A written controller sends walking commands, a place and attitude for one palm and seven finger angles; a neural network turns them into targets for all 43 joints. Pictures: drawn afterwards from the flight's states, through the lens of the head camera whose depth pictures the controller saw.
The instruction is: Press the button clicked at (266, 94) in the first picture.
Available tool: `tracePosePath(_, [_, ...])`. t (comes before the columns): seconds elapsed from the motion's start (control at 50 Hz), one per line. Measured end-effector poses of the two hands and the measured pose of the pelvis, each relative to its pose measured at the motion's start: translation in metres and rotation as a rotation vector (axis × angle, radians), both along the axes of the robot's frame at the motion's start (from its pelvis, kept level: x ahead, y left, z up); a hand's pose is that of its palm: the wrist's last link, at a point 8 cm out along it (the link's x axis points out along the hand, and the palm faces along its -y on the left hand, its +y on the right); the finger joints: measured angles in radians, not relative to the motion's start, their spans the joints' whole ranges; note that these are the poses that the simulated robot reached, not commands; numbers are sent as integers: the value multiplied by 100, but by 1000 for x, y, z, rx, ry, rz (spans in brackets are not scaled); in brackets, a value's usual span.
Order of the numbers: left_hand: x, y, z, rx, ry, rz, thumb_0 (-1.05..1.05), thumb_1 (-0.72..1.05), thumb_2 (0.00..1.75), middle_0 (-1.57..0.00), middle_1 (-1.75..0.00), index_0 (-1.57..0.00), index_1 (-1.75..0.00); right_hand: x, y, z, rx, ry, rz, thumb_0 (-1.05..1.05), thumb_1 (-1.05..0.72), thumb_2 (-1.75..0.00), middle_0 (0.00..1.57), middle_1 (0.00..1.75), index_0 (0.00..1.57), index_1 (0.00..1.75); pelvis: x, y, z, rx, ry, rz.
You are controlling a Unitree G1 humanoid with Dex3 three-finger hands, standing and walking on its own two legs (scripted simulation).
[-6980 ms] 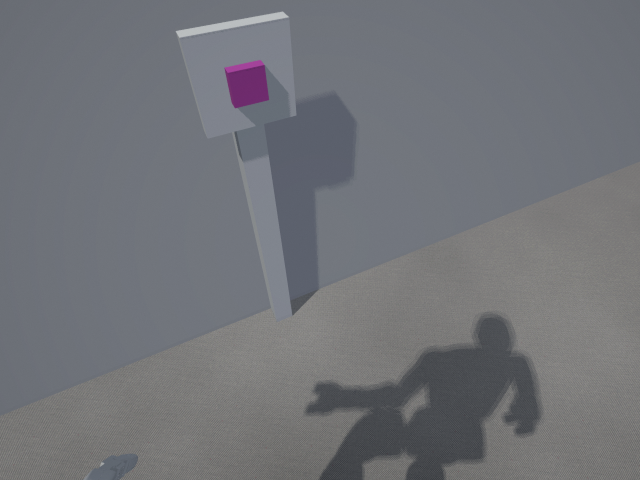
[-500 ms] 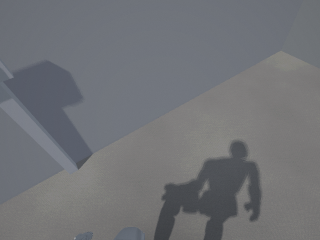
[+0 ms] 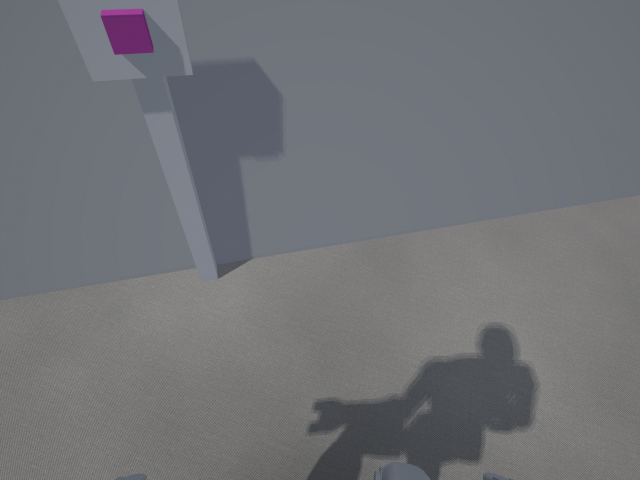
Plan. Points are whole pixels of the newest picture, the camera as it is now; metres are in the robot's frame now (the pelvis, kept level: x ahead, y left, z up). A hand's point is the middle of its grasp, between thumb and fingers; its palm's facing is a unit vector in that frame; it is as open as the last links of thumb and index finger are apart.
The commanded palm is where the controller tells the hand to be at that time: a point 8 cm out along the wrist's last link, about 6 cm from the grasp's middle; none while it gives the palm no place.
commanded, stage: turn to face it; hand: left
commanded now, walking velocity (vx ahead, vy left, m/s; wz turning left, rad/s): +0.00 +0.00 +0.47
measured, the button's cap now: (128, 31) +0.77 +0.41 +0.13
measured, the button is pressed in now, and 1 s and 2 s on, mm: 0 0 0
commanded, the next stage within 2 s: take the last steps up to it in 0.38 s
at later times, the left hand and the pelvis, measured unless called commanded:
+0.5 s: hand out of the picture +0.03 +0.14 -0.14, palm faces +0.23 -0.93 -0.29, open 7.4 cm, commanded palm none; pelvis +0.00 -0.06 +0.00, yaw +13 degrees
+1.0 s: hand out of the picture -0.02 +0.18 -0.18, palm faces +0.32 -0.93 -0.15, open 7.4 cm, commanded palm none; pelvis +0.05 +0.01 +0.00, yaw +15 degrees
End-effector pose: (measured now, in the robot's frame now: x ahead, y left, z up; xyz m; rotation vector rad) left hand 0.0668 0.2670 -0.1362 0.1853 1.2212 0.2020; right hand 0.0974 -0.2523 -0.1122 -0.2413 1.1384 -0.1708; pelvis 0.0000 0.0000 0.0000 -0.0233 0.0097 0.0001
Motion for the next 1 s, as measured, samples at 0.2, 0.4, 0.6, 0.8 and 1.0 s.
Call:
tracePosePath(0.2, [32, -32, 18, 28, -127, 18, 1, 91, 90, -20, -30, -20, -30, -28, -14, -27, 63, 107, 11, 0, -90, -90, 20, 30, 20, 30, -1, -25, -4, 22, 7, 97])
tracePosePath(0.4, [-14, -76, 32, 64, -111, 100, 1, 91, 90, -21, -30, -20, -30, -31, -51, -46, 103, 182, 57, 0, -90, -90, 20, 30, 20, 30, -2, -59, -2, 66, -10, 186])
tracePosePath(0.6, [-103, -92, 18, 10, 39, 258, 1, 91, 90, -21, -30, -20, -30, 1, -46, -36, 65, 202, 182, 0, -91, -90, 19, 30, 20, 30, -2, -59, 3, 66, -7, 257])
tracePosePath(0.8, [-203, -88, -15, -123, 289, 411, 1, 91, 90, -20, -30, -20, -30, 72, 34, -20, 44, 18, 321, 0, -91, -90, 19, 30, 20, 30, 12, -15, -10, 19, -8, 276])
tracePosePath(1.0, [-109, -42, -14, -138, 205, 322, 1, 91, 90, -20, -30, -20, -30, 41, 40, -14, 9, 108, 197, -2, -95, -90, 20, 30, 20, 30, 54, 13, 2, 17, -35, 258])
